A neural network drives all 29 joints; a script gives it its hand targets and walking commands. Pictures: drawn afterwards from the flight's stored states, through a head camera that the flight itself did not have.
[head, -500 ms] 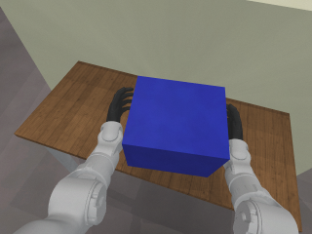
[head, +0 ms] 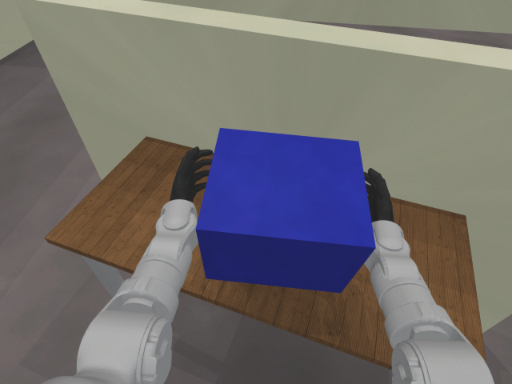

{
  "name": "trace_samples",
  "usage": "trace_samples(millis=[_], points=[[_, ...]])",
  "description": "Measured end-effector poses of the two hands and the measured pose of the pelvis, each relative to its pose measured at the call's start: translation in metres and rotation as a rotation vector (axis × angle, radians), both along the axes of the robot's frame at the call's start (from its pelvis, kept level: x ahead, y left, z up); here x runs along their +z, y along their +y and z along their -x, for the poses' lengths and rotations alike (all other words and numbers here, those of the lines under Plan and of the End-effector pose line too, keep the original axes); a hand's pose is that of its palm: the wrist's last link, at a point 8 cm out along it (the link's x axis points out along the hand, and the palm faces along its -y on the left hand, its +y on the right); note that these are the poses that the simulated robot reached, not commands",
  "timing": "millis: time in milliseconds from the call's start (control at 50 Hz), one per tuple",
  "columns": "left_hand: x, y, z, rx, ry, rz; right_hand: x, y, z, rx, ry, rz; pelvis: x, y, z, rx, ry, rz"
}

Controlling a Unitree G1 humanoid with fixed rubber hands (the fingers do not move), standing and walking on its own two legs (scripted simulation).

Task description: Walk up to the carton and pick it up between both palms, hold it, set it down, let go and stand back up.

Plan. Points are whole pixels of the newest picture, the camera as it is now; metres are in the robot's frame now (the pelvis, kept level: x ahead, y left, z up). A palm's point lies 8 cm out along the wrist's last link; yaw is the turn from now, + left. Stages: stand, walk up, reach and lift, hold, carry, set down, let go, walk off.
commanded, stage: reach and lift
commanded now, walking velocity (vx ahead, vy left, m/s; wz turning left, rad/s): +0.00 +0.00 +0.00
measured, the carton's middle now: (280, 211) +0.39 -0.06 +0.08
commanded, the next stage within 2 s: hold in 1.74 s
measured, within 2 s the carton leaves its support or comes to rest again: neither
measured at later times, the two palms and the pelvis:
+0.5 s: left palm (156, 192) +0.38 +0.13 +0.14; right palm (366, 210) +0.35 -0.18 +0.11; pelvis +0.00 +0.00 +0.01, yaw +0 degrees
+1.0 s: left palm (138, 192) +0.36 +0.15 +0.16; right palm (364, 203) +0.35 -0.17 +0.13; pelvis -0.01 +0.00 +0.01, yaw +0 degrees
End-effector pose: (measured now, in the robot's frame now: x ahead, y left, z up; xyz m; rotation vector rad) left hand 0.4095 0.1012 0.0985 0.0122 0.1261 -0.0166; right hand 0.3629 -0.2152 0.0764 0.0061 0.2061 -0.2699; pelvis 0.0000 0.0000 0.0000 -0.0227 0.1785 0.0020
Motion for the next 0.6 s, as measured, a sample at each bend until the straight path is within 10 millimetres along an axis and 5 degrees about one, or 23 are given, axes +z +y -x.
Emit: trace_samples(millis=[360,600], points=[[0.032,0.029,0.017,0.040,-0.004,-0.009,0.031,0.027,0.002,0.051,0.006,0.012,0.006,0.000,0.002,0.017,-0.116,-0.003],[0.043,0.039,0.037,0.067,0.004,-0.018,0.035,0.036,0.015,0.083,0.015,0.012,0.006,0.006,0.001,0.005,-0.175,0.001]])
